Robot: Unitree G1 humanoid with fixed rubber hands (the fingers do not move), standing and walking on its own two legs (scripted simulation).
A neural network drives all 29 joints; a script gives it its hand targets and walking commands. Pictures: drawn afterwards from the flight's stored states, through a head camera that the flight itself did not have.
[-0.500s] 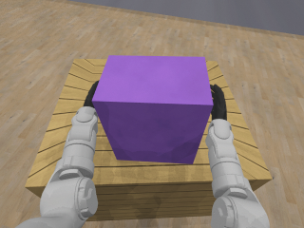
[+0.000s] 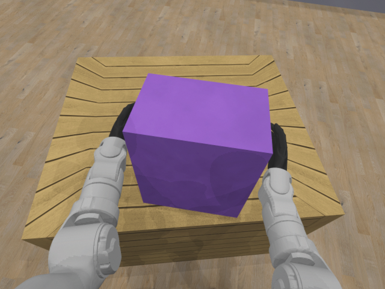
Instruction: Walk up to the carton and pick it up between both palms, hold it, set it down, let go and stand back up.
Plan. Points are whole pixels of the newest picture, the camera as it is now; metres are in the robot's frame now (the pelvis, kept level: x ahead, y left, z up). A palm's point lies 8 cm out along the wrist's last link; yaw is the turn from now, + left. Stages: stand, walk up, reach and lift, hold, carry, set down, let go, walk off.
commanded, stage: set down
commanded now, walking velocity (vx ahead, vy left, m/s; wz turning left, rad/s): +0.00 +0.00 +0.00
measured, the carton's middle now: (197, 153) +0.39 -0.07 +0.00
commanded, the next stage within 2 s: none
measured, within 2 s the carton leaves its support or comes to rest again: rests again in 0.94 s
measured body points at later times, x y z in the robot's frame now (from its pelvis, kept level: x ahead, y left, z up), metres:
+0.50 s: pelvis -0.03 +0.00 +0.00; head +0.03 +0.02 +0.44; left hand +0.43 +0.07 +0.04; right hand +0.30 -0.26 +0.03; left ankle -0.04 +0.09 -0.75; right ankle -0.01 -0.13 -0.75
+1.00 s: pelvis +0.00 -0.02 +0.00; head +0.07 +0.02 +0.44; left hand +0.45 +0.10 +0.03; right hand +0.34 -0.23 +0.02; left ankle -0.04 +0.09 -0.75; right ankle -0.01 -0.14 -0.75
